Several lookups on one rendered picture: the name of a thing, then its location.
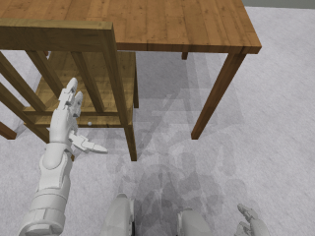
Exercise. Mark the robot thigh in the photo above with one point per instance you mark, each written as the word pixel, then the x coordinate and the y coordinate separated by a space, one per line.
pixel 118 218
pixel 191 223

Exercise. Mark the robot left hand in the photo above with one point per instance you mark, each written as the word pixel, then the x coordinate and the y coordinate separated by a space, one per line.
pixel 64 119

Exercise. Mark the table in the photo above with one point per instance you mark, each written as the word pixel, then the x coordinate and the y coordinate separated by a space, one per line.
pixel 197 26

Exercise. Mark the right robot thigh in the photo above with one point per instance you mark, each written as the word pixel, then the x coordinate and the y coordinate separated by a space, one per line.
pixel 191 223

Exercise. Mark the robot left forearm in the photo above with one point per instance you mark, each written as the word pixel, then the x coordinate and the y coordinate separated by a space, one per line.
pixel 46 214

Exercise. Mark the robot right hand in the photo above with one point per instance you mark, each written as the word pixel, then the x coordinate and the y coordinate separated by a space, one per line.
pixel 257 226

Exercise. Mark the left robot thigh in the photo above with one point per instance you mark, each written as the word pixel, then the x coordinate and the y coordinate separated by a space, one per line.
pixel 118 218

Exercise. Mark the chair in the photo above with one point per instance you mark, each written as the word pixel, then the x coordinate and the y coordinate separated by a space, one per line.
pixel 85 50

